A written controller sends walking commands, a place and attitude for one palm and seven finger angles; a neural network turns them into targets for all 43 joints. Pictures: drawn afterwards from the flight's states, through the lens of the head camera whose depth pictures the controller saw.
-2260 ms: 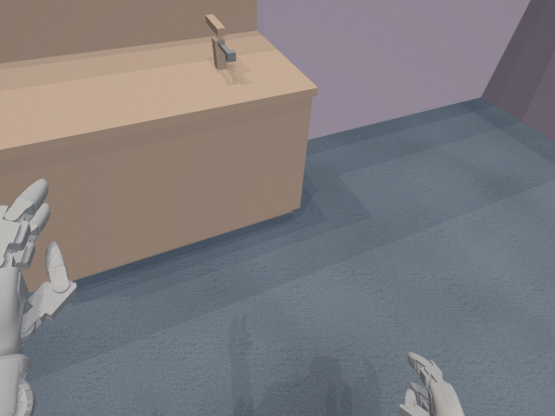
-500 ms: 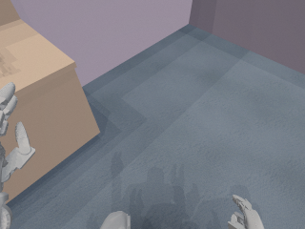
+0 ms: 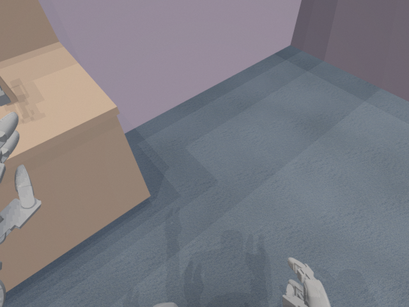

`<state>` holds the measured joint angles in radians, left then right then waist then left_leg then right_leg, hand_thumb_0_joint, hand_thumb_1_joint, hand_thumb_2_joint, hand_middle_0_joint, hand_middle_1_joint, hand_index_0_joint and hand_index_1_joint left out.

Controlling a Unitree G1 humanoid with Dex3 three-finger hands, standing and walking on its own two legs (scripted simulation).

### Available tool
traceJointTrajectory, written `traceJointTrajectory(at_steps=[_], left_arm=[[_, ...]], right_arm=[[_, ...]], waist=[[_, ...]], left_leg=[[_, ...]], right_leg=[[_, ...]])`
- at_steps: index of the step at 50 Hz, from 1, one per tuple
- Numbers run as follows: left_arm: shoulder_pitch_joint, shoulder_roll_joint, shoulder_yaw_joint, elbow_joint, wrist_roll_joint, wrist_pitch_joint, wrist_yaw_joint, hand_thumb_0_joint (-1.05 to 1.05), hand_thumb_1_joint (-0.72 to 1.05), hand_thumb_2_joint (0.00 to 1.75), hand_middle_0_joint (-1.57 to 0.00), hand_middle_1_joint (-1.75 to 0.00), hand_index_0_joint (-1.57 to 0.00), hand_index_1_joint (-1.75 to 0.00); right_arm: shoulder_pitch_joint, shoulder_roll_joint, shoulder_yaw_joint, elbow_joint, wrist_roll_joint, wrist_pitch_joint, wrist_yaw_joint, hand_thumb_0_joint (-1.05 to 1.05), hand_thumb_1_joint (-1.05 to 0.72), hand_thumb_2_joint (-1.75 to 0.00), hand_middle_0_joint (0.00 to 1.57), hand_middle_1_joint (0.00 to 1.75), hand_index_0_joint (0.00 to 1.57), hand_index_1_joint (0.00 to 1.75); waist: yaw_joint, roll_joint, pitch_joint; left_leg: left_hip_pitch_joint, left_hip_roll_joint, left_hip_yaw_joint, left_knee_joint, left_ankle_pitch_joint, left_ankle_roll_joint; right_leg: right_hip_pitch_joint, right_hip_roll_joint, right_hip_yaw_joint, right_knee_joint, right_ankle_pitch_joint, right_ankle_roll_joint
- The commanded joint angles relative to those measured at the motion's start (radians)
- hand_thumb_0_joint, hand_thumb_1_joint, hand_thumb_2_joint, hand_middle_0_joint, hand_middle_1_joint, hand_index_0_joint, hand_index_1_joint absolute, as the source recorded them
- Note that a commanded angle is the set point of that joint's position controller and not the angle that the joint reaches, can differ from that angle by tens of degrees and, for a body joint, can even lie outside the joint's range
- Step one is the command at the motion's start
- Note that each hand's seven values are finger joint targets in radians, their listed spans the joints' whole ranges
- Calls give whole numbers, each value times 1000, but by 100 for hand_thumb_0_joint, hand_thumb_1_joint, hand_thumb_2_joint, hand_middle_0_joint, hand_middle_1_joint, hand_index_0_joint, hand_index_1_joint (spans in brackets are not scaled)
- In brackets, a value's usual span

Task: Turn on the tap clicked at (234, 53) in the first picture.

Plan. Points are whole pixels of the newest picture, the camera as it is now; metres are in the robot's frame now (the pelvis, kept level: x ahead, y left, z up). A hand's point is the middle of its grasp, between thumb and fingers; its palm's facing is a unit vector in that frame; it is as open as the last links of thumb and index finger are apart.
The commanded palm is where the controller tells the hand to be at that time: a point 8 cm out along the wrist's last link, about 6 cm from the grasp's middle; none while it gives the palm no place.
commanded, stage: turn to face it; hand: left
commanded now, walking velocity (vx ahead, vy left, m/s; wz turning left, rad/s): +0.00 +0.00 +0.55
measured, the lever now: (1, 98) +0.61 +0.61 +0.04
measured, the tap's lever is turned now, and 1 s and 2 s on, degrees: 0 0 0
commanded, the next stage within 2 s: take the last steps up to it in 0.46 s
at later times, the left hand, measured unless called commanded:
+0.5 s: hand out of the picture +0.16 +0.26 +0.20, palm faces +0.56 -0.72 -0.41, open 7.4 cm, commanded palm +0.09 +0.29 +0.19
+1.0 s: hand out of the picture +0.08 +0.24 +0.19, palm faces +0.68 -0.62 -0.39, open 7.4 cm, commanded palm +0.02 +0.26 +0.19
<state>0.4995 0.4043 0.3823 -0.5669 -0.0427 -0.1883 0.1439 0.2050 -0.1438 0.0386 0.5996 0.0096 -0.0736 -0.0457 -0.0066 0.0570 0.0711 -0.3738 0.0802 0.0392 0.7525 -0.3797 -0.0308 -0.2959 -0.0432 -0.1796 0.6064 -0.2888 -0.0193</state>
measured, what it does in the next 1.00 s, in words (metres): steps on the spot, turning left: left foot, then right foot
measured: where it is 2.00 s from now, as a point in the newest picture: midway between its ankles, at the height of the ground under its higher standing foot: outside the picture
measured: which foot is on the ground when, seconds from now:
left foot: up 0.00-0.28, down 0.30-0.62, up 0.64-1.00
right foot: down 0.00-0.30, up 0.32-0.60, down 0.62-1.00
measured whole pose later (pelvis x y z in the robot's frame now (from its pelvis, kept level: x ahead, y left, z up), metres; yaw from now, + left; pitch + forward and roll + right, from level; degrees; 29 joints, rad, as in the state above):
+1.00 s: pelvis -0.03 -0.06 +0.02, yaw +20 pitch +0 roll +2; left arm 0.48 0.35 0.34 -0.48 -0.02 -0.23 0.17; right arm 0.26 -0.28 -0.05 0.63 -0.01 -0.08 -0.09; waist 0.00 -0.03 -0.02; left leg -0.31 0.04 0.11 0.66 -0.39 0.00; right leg -0.28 -0.11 -0.17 0.48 -0.21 -0.03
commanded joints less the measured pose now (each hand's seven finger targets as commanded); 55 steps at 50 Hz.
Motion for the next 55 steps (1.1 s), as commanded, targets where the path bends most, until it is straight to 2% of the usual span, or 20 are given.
traceJointTrajectory(at_steps=[1, 5, 9, 12, 13, 15, 18, 21, 29, 30, 32, 33, 35, 37, 47, 50, 51, 53, 54, 55], left_arm=[[-36, 150, 131, -99, 3, -25, 40, 0, 90, 90, -20, -30, -20, -30], [-67, 137, 111, -144, 24, -47, 49, 0, 90, 90, -20, -30, -20, -30], [-28, 144, 123, -224, 23, -48, 71, 0, 90, 90, -20, -30, -20, -30], [-34, 132, 112, -287, 13, -47, 78, 0, 90, 90, -20, -30, -20, -30], [-54, 134, 107, -312, 6, -52, 80, 0, 90, 90, -20, -30, -20, -30], [-52, 157, 116, -336, -9, -91, 69, 0, 90, 90, -20, -30, -20, -30], [-41, 156, 120, -280, 23, -95, 40, 0, 90, 90, -20, -30, -20, -30], [4, 98, 84, -263, 1, -73, 28, 0, 90, 90, -20, -30, -20, -30], [-101, 92, 59, -143, -4, -43, 24, 0, 90, 90, -20, -30, -20, -30], [-140, 104, 54, -130, 6, -40, 26, 0, 90, 90, -20, -30, -20, -30], [-220, 178, 84, -127, 5, -18, 42, 0, 90, 90, -20, -30, -20, -30], [-216, 172, 71, -120, 0, -17, 41, 0, 90, 90, -20, -30, -20, -30], [-148, 140, 70, -84, 6, -39, 29, 0, 90, 90, -20, -30, -20, -30], [-149, 138, 70, -80, 11, -61, 21, 0, 90, 90, -20, -30, -20, -30], [-100, 119, 77, -88, 14, -90, 52, 0, 90, 90, -20, -30, -20, -30], [-153, 107, 61, -97, 17, -87, 64, 0, 90, 90, -20, -30, -20, -30], [-185, 100, 44, -118, 16, -90, 61, 0, 90, 90, -20, -30, -20, -30], [-233, 80, 21, -161, 23, -110, 57, 0, 90, 90, -20, -30, -20, -30], [-249, 126, 41, -121, 39, -122, 48, 0, 90, 90, -20, -30, -20, -30], [-203, 139, 64, -66, 46, -118, 38, 0, 90, 90, -20, -30, -20, -30]], right_arm=[[-81, -116, -58, -141, -4, -46, -21, 0, -90, -90, 20, 30, 20, 30], [-122, -113, -48, -149, -18, -26, -43, 0, -90, -90, 20, 30, 20, 30], [-110, -113, -61, -178, -26, -18, -49, 0, -90, -90, 20, 30, 20, 30], [-61, -128, -79, -189, -17, -5, -49, 0, -90, -90, 20, 30, 20, 30], [-48, -132, -85, -197, -14, -3, -50, 0, -90, -90, 20, 30, 20, 30], [-49, -189, -103, -209, -9, -28, -35, 0, -90, -90, 20, 30, 20, 30], [-49, -186, -111, -166, -3, -52, -2, 0, -90, -90, 20, 30, 20, 30], [-41, -176, -101, -158, 3, -63, 12, 0, -90, -90, 20, 30, 20, 30], [-54, -170, -73, -139, 5, -85, -14, 0, -90, -90, 20, 30, 20, 30], [-58, -162, -69, -136, 5, -78, -13, 0, -90, -90, 20, 30, 20, 30], [-97, -136, -61, -151, -3, -71, -24, 0, -90, -90, 20, 30, 20, 30], [-99, -169, -79, -127, -13, -76, -20, 0, -90, -90, 20, 30, 20, 30], [-110, -148, -56, -98, -19, -58, -21, 0, -90, -90, 20, 30, 20, 30], [-123, -149, -62, -96, -11, -41, -29, 0, -90, -90, 20, 30, 20, 30], [-66, -162, -96, -133, -15, -70, -40, 0, -90, -90, 20, 30, 20, 30], [-37, -161, -92, -129, -20, -71, -47, 0, -90, -90, 20, 30, 20, 30], [-30, -174, -99, -134, -15, -71, -52, 0, -90, -90, 20, 30, 20, 30], [-38, -209, -102, -150, -7, -75, -48, 0, -90, -90, 20, 30, 20, 30], [-48, -186, -94, -127, -7, -84, -41, 0, -90, -90, 20, 30, 20, 30], [-58, -181, -96, -111, -9, -90, -37, 0, -90, -90, 20, 30, 20, 30]], waist=[[15, -287, -189], [18, -254, -187], [42, -245, -227], [-4, -174, -290], [-31, -96, -308], [9, 306, -278], [-9, 158, -229], [-2, 208, -195], [16, 151, -166], [17, 66, -160], [32, -338, -130], [25, -345, -109], [9, -193, -73], [5, -191, -96], [31, -214, -169], [6, -168, -188], [-6, -94, -178], [-9, 262, -115], [-17, 251, -84], [-13, 206, -42]], left_leg=[[-257, -34, -18, 485, -179, -23], [-135, -26, 62, 236, -124, -20], [-64, -51, 128, -1, -71, -6], [102, -80, 136, -245, 112, -2], [248, -50, 106, -327, 276, 17], [406, 367, -426, -364, 1075, 254], [382, 291, -313, -311, 918, 245], [200, 178, -129, -354, 701, 174], [34, 137, -121, -319, 224, 130], [1, 88, -79, -236, 104, 98], [-190, -101, 15, 222, -206, 22], [-228, -81, -66, 400, -134, 15], [-249, -39, -72, 502, 26, -11], [-229, -24, -44, 437, 52, -14], [-47, -31, 79, -91, -41, 38], [147, -73, 131, -284, 19, 48], [231, -51, 94, -356, -1, 64], [382, 258, -365, -512, 27, 204], [284, 328, -486, -579, -69, 268], [204, 323, -463, -579, -150, 291]], right_leg=[[291, -398, 311, -154, 855, -131], [247, -329, 119, -145, 848, -79], [281, -331, 89, -113, 810, -85], [260, -300, 34, 33, 740, -34], [154, -258, 22, 173, 633, 10], [-234, -42, 81, 519, -387, 90], [-338, -47, 158, 556, -302, 89], [-172, -14, 99, 399, -141, 95], [141, 34, 58, -96, -45, 92], [174, -16, 97, -207, 13, 71], [103, -377, 602, -402, -100, -102], [80, -410, 650, -432, -151, -121], [61, -327, 427, -387, -30, -99], [81, -288, 286, -363, 72, -77], [165, -310, 331, -369, -166, -134], [100, -230, 254, -277, -230, -87], [34, -186, 227, -171, -227, -55], [-308, 10, 53, 268, -279, 35], [-369, -14, 120, 452, -292, 27], [-382, -54, 169, 508, -218, 27]])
